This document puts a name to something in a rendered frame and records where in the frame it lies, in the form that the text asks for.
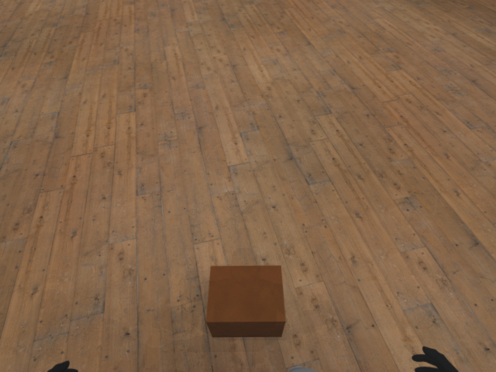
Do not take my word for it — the robot right hand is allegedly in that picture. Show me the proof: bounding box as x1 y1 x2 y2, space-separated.
412 346 459 372

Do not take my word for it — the carton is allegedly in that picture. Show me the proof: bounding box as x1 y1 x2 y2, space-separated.
206 265 285 337

